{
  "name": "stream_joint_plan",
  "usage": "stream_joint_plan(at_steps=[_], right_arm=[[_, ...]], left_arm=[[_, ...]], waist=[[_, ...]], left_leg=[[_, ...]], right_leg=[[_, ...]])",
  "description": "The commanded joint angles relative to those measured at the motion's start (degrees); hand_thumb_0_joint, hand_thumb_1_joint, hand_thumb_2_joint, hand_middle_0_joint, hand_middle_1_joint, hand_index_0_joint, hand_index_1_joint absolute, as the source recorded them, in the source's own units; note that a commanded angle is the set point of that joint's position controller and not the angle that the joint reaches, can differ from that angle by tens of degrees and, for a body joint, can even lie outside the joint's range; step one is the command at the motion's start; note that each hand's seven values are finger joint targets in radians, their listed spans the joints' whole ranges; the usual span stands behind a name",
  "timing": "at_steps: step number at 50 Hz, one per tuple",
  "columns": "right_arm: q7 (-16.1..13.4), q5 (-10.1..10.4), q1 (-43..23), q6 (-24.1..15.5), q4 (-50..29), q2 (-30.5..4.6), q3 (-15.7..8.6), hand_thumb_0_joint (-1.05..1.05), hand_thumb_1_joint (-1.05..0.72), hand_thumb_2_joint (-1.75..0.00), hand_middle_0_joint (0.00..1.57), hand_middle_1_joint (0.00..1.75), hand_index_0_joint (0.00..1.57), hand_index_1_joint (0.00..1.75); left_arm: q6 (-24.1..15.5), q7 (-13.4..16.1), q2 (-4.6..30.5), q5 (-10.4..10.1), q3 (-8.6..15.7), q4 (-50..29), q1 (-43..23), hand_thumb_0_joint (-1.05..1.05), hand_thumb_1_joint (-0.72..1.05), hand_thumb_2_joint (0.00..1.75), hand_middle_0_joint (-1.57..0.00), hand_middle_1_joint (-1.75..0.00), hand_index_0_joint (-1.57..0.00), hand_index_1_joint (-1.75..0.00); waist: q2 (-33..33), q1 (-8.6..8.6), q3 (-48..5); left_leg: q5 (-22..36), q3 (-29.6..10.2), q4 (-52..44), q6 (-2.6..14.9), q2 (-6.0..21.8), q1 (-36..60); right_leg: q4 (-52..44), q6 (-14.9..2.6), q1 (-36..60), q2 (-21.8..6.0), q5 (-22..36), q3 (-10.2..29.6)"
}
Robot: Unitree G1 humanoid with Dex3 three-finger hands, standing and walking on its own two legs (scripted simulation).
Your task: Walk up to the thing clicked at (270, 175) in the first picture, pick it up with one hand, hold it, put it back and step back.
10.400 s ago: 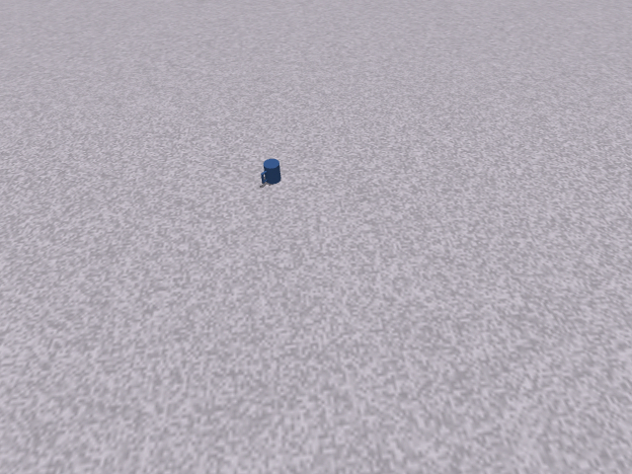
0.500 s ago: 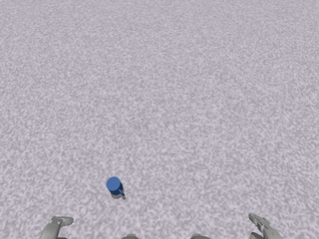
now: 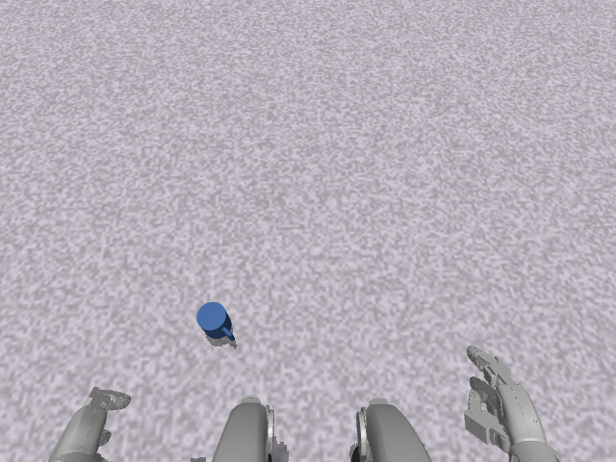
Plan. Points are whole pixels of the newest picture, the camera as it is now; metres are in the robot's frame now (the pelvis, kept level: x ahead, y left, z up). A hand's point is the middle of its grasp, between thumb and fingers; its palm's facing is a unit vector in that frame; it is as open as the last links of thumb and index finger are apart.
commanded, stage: rise first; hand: left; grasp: from above
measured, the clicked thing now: (218, 324) +0.45 +0.25 -0.61
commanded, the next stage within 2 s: approach in 1.82 s
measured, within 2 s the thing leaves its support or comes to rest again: neither
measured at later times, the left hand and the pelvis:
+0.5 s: hand (157, 369) +0.29 +0.30 -0.34, palm faces -0.48 -0.33 -0.81, open 13.9 cm; pelvis -0.07 -0.01 -0.21, yaw -3 degrees
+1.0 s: hand (173, 343) +0.36 +0.31 -0.43, palm faces -0.48 -0.07 -0.87, open 14.0 cm; pelvis -0.08 +0.01 -0.29, yaw -6 degrees
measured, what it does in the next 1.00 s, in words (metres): lowers itself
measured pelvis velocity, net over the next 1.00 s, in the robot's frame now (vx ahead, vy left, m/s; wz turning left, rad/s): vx -0.08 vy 0.01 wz -0.10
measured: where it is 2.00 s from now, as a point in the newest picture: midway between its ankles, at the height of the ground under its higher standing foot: outside the picture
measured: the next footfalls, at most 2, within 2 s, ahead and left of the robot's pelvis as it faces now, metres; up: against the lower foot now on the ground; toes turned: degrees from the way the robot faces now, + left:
none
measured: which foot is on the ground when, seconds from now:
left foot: down 0.00-1.00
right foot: down 0.00-1.00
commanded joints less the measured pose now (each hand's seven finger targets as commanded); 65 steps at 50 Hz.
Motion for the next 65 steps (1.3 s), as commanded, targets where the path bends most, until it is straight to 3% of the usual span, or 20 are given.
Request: stream_joint_plan(at_steps=[1, 3, 6, 10, 12, 18, 22, 24, 29, 34, 35, 38, 39, 44, 45, 47, 50, 51, 59, 65], right_arm=[[0.19, 0.14, -0.32, -3.7, -4.51, -9.42, -4.1, 0.0, -0.87, -0.89, 0.2, 0.3, 0.2, 0.3], [0.61, 0.47, -0.96, -4.17, -4.17, -10.28, -4.37, 0.0, -0.87, -0.89, 0.2, 0.3, 0.2, 0.3], [1.0, 0.43, -0.96, -4.21, -2.22, -11.28, -4.85, 0.0, -0.89, -0.9, 0.2, 0.3, 0.2, 0.3], [1.76, 0.25, -0.68, -3.11, 0.24, -12.2, -5.27, 0.0, -0.9, -0.9, 0.2, 0.3, 0.2, 0.3], [2.2, 0.07, -0.1, -2.33, 1.31, -12.12, -5.58, 0.0, -0.91, -0.9, 0.2, 0.3, 0.2, 0.3], [3.34, -0.77, 1.95, -0.3, 3.74, -12.83, -6.11, 0.0, -0.89, -0.9, 0.2, 0.3, 0.2, 0.3], [3.59, -0.97, 3.03, 1.21, 4.49, -13.41, -6.12, 0.0, -0.87, -0.9, 0.2, 0.3, 0.2, 0.3], [3.65, -1.36, 3.34, 1.75, 5.01, -13.61, -6.15, 0.0, -0.86, -0.89, 0.2, 0.3, 0.2, 0.3], [3.93, -1.98, 5.23, 3.51, 6.86, -14.17, -5.61, 0.0, -0.87, -0.9, 0.2, 0.3, 0.2, 0.3], [4.52, -2.93, 6.15, 5.86, 7.85, -14.48, -5.0, 0.0, -0.88, -0.9, 0.2, 0.3, 0.2, 0.3], [4.59, -3.17, 6.4, 6.33, 8.69, -14.97, -4.92, 0.0, -0.88, -0.9, 0.2, 0.3, 0.2, 0.3], [5.0, -3.73, 6.21, 7.24, 8.46, -14.73, -4.22, 0.0, -0.89, -0.9, 0.2, 0.3, 0.2, 0.3], [5.01, -3.9, 6.33, 7.67, 9.12, -15.19, -4.25, 0.0, -0.89, -0.9, 0.2, 0.3, 0.2, 0.3], [5.63, -4.7, 6.64, 8.34, 9.01, -15.49, -3.46, 0.0, -0.9, -0.9, 0.2, 0.3, 0.2, 0.3], [5.66, -4.77, 7.05, 8.66, 9.93, -15.82, -3.53, 0.0, -0.9, -0.9, 0.2, 0.3, 0.2, 0.3], [5.88, -5.16, 7.33, 8.97, 10.01, -15.76, -3.47, 0.0, -0.9, -0.9, 0.2, 0.3, 0.2, 0.3], [6.27, -5.73, 7.07, 9.04, 9.91, -15.99, -3.16, 0.0, -0.9, -0.9, 0.2, 0.3, 0.2, 0.3], [6.34, -5.86, 7.5, 9.14, 10.32, -16.18, -3.18, 0.0, -0.9, -0.9, 0.2, 0.3, 0.2, 0.3], [7.01, -7.22, 8.09, 9.74, 10.83, -16.09, -2.4, 0.0, -0.9, -0.9, 0.2, 0.3, 0.2, 0.3], [7.15, -7.54, 7.55, 9.54, 10.57, -15.98, -1.76, 0.0, -0.9, -0.9, 0.2, 0.3, 0.2, 0.3]], left_arm=[[-6.6, 1.78, 11.76, 5.83, 3.77, -2.92, -11.06, 0.0, -0.54, 0.97, -0.05, -1.09, -0.06, -1.08], [-9.25, 2.22, 13.88, 8.53, 4.52, -1.88, -13.21, 0.0, -0.53, 0.97, -0.05, -1.11, -0.07, -1.1], [-11.9, 3.0, 16.33, 12.13, 4.72, 1.2, -18.09, 0.0, -0.55, 0.98, -0.06, -1.11, -0.07, -1.1], [-14.27, 3.91, 22.76, 17.19, 8.13, 5.59, -23.65, 0.0, -0.56, 0.98, -0.06, -1.12, -0.07, -1.11], [-15.32, 3.76, 21.84, 19.18, 6.64, 8.88, -26.7, 0.0, -0.56, 0.98, -0.07, -1.13, -0.08, -1.12], [-20.25, 3.92, 29.01, 26.4, 7.47, 14.54, -43.02, 0.0, -0.55, 1.0, -0.06, -1.11, -0.07, -1.1], [-23.1, 5.02, 33.4, 30.46, 9.11, 18.04, -48.48, 0.0, -0.54, 1.02, -0.05, -1.1, -0.06, -1.09], [-24.32, 5.34, 33.51, 32.15, 7.72, 18.71, -52.62, 0.0, -0.51, 1.01, -0.04, -1.1, -0.05, -1.09], [-26.23, 7.51, 37.43, 36.39, 8.77, 22.98, -57.06, 0.0, -0.51, 1.0, -0.04, -1.08, -0.06, -1.07], [-27.54, 9.96, 39.68, 40.3, 7.81, 25.14, -64.89, 0.0, -0.51, 1.01, -0.05, -1.04, -0.06, -1.03], [-27.32, 10.45, 39.29, 41.13, 7.51, 30.05, -63.01, 0.0, -0.51, 1.0, -0.05, -1.03, -0.07, -1.02], [-28.12, 11.72, 40.04, 43.12, 6.28, 29.37, -68.05, 0.0, -0.52, 1.01, -0.06, -1.0, -0.07, -0.99], [-27.66, 12.22, 41.39, 44.33, 7.29, 35.07, -65.15, 0.0, -0.52, 1.01, -0.06, -1.0, -0.07, -0.99], [-28.99, 13.82, 41.61, 47.41, 5.26, 32.57, -73.04, 0.0, -0.5, 0.99, -0.07, -0.98, -0.08, -0.97], [-28.62, 14.3, 42.99, 48.81, 6.3, 36.89, -70.26, 0.0, -0.51, 0.99, -0.08, -0.98, -0.08, -0.97], [-28.63, 14.86, 41.08, 49.54, 4.95, 39.22, -70.61, 0.0, -0.49, 0.97, -0.09, -0.97, -0.09, -0.96], [-29.61, 15.67, 42.79, 50.96, 4.69, 35.77, -76.49, 0.0, -0.45, 0.94, -0.11, -0.95, -0.12, -0.94], [-29.47, 15.99, 43.18, 52.16, 4.86, 39.13, -75.08, 0.0, -0.46, 0.95, -0.1, -0.96, -0.11, -0.95], [-30.2, 17.78, 43.24, 54.22, 4.24, 42.91, -77.16, 0.0, -0.44, 0.91, -0.13, -0.95, -0.14, -0.94], [-29.9, 19.26, 44.18, 54.76, 4.38, 43.85, -79.39, 0.0, -0.47, 0.95, -0.1, -0.99, -0.11, -0.97]], waist=[[4.05, -0.97, -14.99], [4.44, 0.06, -19.74], [4.64, -0.62, -24.09], [6.1, 1.68, -30.12], [4.62, 0.8, -31.23], [2.99, 0.28, -33.46], [2.91, 0.95, -36.51], [4.5, -0.19, -36.9], [7.46, -0.67, -36.05], [10.03, -2.69, -35.15], [8.97, -3.41, -32.26], [10.21, -4.04, -32.24], [9.11, -3.86, -30.99], [13.12, -4.85, -33.3], [13.24, -4.39, -32.89], [11.71, -5.7, -31.11], [15.67, -5.76, -33.02], [15.73, -6.15, -32.44], [14.11, -8.04, -32.05], [14.88, -8.03, -31.89]], left_leg=[[9.68, 1.41, -1.68, 1.19, -1.5, 2.24], [12.56, 1.19, 1.57, 1.01, -1.42, 1.15], [14.81, 0.96, 7.11, 1.22, -1.48, -2.58], [17.44, 1.38, 13.59, 1.51, -1.66, -7.28], [17.98, 2.14, 17.61, 2.04, -1.73, -10.43], [7.91, 2.72, 25.44, 2.43, -1.89, -22.97], [4.26, 2.43, 28.04, 2.33, -1.86, -25.81], [2.96, 2.28, 29.83, 2.39, -1.83, -26.34], [1.48, 1.35, 32.32, 2.27, -1.88, -27.89], [-0.48, 0.55, 34.72, 2.35, -2.0, -28.94], [-2.9, 0.28, 35.17, 2.54, -1.97, -30.93], [-2.74, 0.61, 36.83, 2.66, -2.41, -32.83], [-4.3, 0.51, 37.13, 2.78, -2.44, -34.12], [-0.17, 0.13, 39.25, 2.24, -2.57, -32.27], [-0.12, -0.06, 39.17, 2.07, -2.63, -32.15], [0.65, -0.1, 40.27, 2.25, -2.64, -33.3], [1.66, -0.57, 40.65, 1.81, -2.54, -31.62], [1.54, -0.46, 41.05, 1.85, -2.52, -32.02], [3.37, 0.0, 44.11, 2.36, -2.73, -34.8], [2.07, -0.03, 45.27, 2.46, -2.66, -35.52]], right_leg=[[1.03, -3.0, -3.72, 1.23, 8.99, -0.48], [5.52, -3.21, -6.32, 1.18, 10.91, -0.5], [10.66, -3.27, -11.09, 1.33, 12.71, -0.7], [16.71, -3.54, -16.12, 1.5, 14.23, -0.52], [18.29, -3.23, -17.64, 1.69, 15.25, -0.54], [24.14, -3.06, -23.0, 1.81, 8.08, -1.07], [27.55, -3.17, -26.74, 2.12, 3.61, -2.42], [29.21, -3.2, -29.76, 2.19, 2.54, -2.95], [33.45, -3.45, -35.38, 2.34, 0.89, -4.31], [36.4, -3.67, -40.15, 2.46, -0.36, -5.26], [36.76, -3.65, -42.36, 2.47, -2.43, -5.51], [37.9, -3.74, -43.13, 2.49, -2.14, -5.62], [38.21, -3.78, -43.99, 2.62, -3.69, -5.73], [41.34, -4.01, -46.44, 2.43, 0.41, -6.21], [41.95, -4.2, -47.36, 2.53, 0.25, -6.34], [42.28, -4.06, -48.15, 2.51, 1.13, -6.56], [43.89, -4.11, -49.69, 2.17, 2.01, -6.71], [44.13, -4.09, -49.9, 2.36, 1.94, -6.93], [45.19, -3.72, -49.55, 2.67, 3.66, -7.33], [45.92, -3.72, -50.74, 2.91, 2.94, -7.54]])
